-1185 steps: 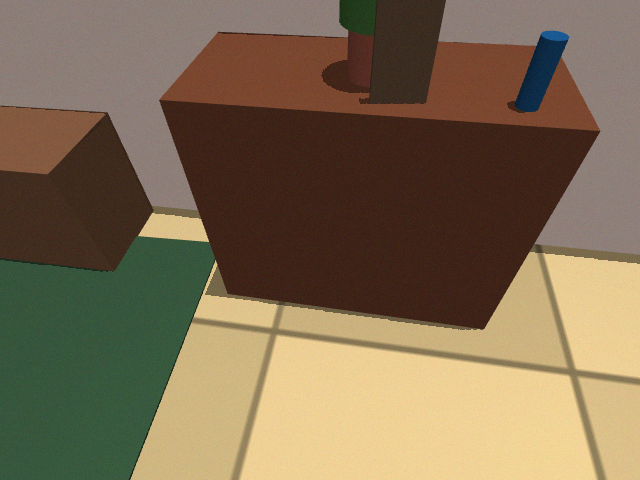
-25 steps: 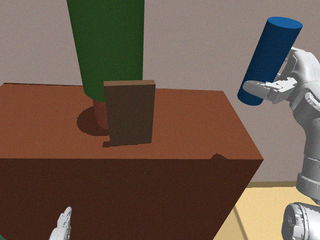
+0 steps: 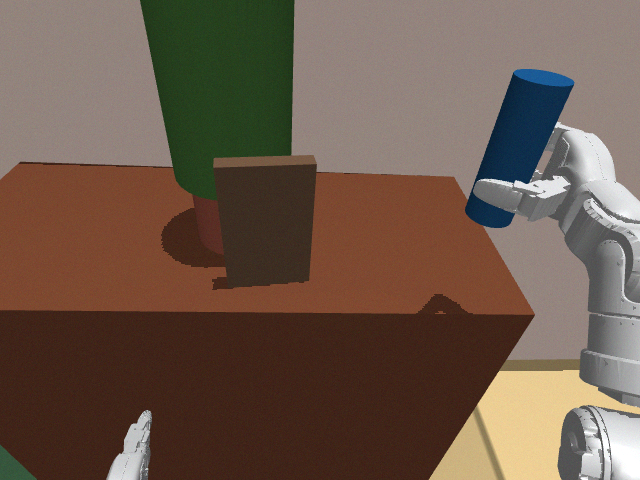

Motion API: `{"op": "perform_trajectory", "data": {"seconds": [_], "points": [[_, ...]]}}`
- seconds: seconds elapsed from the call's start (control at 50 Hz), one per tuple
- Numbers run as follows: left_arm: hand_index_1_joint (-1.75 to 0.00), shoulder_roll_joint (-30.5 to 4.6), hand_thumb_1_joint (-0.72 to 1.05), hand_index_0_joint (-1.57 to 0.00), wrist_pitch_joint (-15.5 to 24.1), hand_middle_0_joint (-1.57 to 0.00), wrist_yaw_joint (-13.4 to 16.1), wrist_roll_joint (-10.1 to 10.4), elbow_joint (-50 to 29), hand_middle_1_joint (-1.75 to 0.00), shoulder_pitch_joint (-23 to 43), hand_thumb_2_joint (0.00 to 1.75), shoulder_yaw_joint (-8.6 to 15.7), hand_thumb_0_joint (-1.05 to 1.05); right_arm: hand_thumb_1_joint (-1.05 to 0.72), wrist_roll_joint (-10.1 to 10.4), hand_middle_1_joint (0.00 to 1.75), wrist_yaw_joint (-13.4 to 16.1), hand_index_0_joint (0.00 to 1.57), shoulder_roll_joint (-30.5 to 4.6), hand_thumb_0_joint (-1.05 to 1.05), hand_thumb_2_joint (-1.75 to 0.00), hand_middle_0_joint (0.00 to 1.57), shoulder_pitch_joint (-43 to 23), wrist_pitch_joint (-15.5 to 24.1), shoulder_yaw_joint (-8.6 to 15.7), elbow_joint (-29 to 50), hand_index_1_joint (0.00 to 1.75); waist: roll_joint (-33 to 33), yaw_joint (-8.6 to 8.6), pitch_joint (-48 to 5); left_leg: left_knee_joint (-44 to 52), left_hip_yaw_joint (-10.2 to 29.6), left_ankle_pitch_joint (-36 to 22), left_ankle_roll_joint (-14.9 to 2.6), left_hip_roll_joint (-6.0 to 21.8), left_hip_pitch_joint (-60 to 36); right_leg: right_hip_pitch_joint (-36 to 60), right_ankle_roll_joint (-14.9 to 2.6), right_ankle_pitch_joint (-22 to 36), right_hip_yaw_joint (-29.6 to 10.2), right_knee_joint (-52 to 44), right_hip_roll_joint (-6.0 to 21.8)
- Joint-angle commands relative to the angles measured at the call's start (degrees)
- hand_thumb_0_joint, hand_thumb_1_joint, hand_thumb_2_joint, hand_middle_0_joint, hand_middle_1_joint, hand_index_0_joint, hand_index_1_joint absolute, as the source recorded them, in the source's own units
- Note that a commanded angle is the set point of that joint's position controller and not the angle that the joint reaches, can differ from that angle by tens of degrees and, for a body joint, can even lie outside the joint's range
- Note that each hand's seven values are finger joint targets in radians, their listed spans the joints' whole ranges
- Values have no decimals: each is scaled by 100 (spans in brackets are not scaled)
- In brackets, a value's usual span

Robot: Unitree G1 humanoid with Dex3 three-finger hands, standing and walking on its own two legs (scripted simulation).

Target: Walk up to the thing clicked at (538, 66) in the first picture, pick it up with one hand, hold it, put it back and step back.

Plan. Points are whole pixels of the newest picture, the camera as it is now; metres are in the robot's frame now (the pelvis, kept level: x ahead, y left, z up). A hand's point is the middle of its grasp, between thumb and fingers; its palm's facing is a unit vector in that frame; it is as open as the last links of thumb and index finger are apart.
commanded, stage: crouch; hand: right
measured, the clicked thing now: (512, 154) +0.35 -0.15 +0.30
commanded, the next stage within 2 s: lower in 0.56 s
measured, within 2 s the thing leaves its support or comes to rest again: neither
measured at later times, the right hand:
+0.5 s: hand (479, 200) +0.41 -0.17 +0.21, palm faces +0.13 +0.99 +0.00, open 9.2 cm
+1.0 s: hand (462, 233) +0.42 -0.17 +0.15, palm faces +0.12 +0.99 +0.00, open 9.2 cm
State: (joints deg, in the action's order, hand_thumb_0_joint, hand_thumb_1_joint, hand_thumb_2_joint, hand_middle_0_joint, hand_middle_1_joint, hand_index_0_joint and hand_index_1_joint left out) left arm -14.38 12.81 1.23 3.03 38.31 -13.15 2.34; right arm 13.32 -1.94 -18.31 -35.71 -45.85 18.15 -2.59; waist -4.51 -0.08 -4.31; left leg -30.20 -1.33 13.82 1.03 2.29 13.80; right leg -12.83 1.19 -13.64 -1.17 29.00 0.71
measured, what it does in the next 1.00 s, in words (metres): stands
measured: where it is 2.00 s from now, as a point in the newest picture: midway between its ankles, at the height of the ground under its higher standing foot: outside the picture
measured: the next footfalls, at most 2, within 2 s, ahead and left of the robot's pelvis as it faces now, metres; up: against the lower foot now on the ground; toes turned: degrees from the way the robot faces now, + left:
none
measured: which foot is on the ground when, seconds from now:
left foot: down 0.00-1.00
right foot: down 0.00-1.00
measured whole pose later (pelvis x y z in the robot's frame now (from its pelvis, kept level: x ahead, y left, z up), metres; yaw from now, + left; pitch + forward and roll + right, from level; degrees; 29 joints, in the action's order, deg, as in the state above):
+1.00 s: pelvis +0.01 +0.00 +0.00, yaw +2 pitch +2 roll +0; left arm -12.4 12.2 2.8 0.8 37.5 -13.2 4.2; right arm 9.0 -1.4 -14.7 -28.7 -8.0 15.5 -26.0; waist -1.6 -1.8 -2.0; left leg -31.5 0.2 14.4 1.0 1.3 18.9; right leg -17.5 1.4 -15.3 0.3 31.1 1.7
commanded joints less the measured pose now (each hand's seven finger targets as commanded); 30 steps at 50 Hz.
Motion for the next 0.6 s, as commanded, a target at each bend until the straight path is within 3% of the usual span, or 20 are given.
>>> {"op": "perform_trajectory", "data": {"seconds": [0.0, 0.04, 0.08, 0.12, 0.16, 0.22, 0.28, 0.32, 0.36, 0.4, 0.46, 0.48, 0.5, 0.52, 0.56, 0.58], "points": [[-3, -680, -54, -4, 412, -4, 135, -61, -1068, -4, 711, 5, 360, 0, -9, -85, 155, 82, 143, -1261, 0, -140, 137, -2789, 922, 307, 904, 155, 560, -96, -1106, 589, -174, -416, -11, -137, 36, 501, -259, 284, 181, -334, -194], [-4, -546, -54, -4, 445, -4, 159, -74, -1187, -4, 712, 6, 263, 0, -10, -139, 154, 106, 142, -1190, 0, -140, 137, -2854, 1211, 214, 930, 154, 441, -53, -1249, 515, -166, -584, -24, -138, -17, 544, -237, 431, 175, -282, -177], [-4, -587, -54, -4, 428, -4, 191, -89, -970, -4, 688, 6, 365, 0, -11, -177, 156, 149, 144, -1259, 0, -141, 138, -2717, 1446, 278, 717, 156, 365, 10, -1019, 485, -173, -470, -44, -157, 47, 401, -211, 335, 162, -303, -155], [-4, -505, -54, -4, 423, -4, 186, -112, -888, -4, 627, 6, 290, 0, -11, -221, 155, 142, 142, -1201, 0, -141, 137, -2729, 1679, 220, 556, 155, 276, 17, -1176, 435, -159, -540, -66, -177, 33, 411, -186, 403, 153, -288, -114], [-4, -567, -54, -5, 435, -4, 211, -141, -972, -4, 761, 5, 377, 0, -12, -253, 155, 161, 143, -1285, 0, -141, 138, -2951, 1901, 230, 644, 155, 248, -16, -1243, 437, -147, -379, -65, -178, 10, 375, -185, 230, 156, -280, -110], [-4, -562, -54, -5, 434, -4, 233, -144, -1037, -5, 812, 6, 381, 0, -13, -246, 156, 154, 144, -1085, 0, -142, 138, -2621, 2079, 153, 79, 156, 410, -30, -1219, 423, -167, -503, -59, -207, 38, 365, -173, 346, 143, -247, -67], [-4, -588, -54, -5, 396, -4, 245, -155, -891, -4, 795, 5, 420, 0, -8, -284, 156, 150, 142, -1189, 0, -142, 136, -2681, 2289, 181, 4, 156, 387, -20, -1163, 442, -144, -427, -63, -196, 90, 287, -177, 271, 169, -257, -68], [-4, -447, -54, -5, 401, -4, 223, -157, -877, -4, 795, 5, 296, 0, -7, -290, 156, 107, 143, -1041, 0, -142, 136, -2576, 2415, 79, -258, 156, 365, -22, -1171, 441, -142, -461, -72, -205, 74, 256, -167, 286, 159, -272, -51], [-4, -590, -54, -5, 411, -4, 242, -161, -838, -4, 743, 5, 465, 0, -8, -304, 158, 93, 144, -1187, 0, -144, 138, -2607, 2562, 162, -324, 158, 387, -42, -1324, 396, -161, -601, -67, -222, 50, 333, -164, 420, 148, -243, -32], [-4, -375, -54, -5, 384, -4, 208, -167, -879, -4, 770, 5, 218, 0, -9, -327, 157, 76, 144, -1213, 0, -143, 138, -2720, 2726, 126, -228, 157, 404, -3, -1298, 400, -127, -603, -50, -190, 3, 233, -185, 414, 197, -217, -75], [-4, -674, -54, -5, 376, -4, 259, -172, -888, -4, 644, 5, 529, 0, -9, -284, 158, 84, 144, -1169, 0, -144, 138, -2556, 2901, 175, -506, 158, 570, -121, -1346, 433, -122, -643, -33, -202, 28, 319, -204, 394, 204, -247, -62], [-4, -538, -54, -5, 375, -4, 245, -174, -865, -4, 588, 5, 369, 0, -10, -316, 157, 68, 143, -1182, 0, -144, 137, -2653, 2972, 136, -474, 157, 451, -76, -1352, 404, -125, -682, -47, -203, 90, 365, -188, 445, 197, -234, -54], [-4, -535, -55, -5, 393, -4, 245, -166, -984, -4, 644, 6, 401, 0, -11, -318, 156, 57, 143, -1118, 0, -143, 137, -2645, 3038, 68, -492, 156, 439, -101, -1357, 390, -123, -733, -46, -207, 67, 360, -189, 483, 204, -226, -55], [-4, -739, -54, -5, 385, -4, 278, -185, -930, -4, 592, 5, 606, 0, -10, -325, 156, 72, 143, -1285, 0, -142, 137, -2694, 3105, 186, -455, 156, 433, -116, -1378, 399, -140, -669, -47, -212, 88, 382, -186, 426, 191, -239, -45], [-4, -470, -54, -4, 349, -4, 248, -185, -850, -4, 388, 5, 364, 0, -13, -340, 154, 60, 142, -1200, 0, -141, 137, -2722, 3233, 99, -420, 154, 442, -105, -1415, 387, -103, -834, -34, -179, -5, 351, -202, 577, 224, -180, -84], [-4, -454, -54, -5, 360, -4, 255, -179, -1043, -4, 629, 5, 359, 0, -14, -339, 154, 47, 143, -1122, 0, -140, 137, -2665, 3281, 59, -509, 154, 564, -110, -1475, 388, -86, -877, -12, -167, -69, 344, -219, 601, 233, -161, -94]]}}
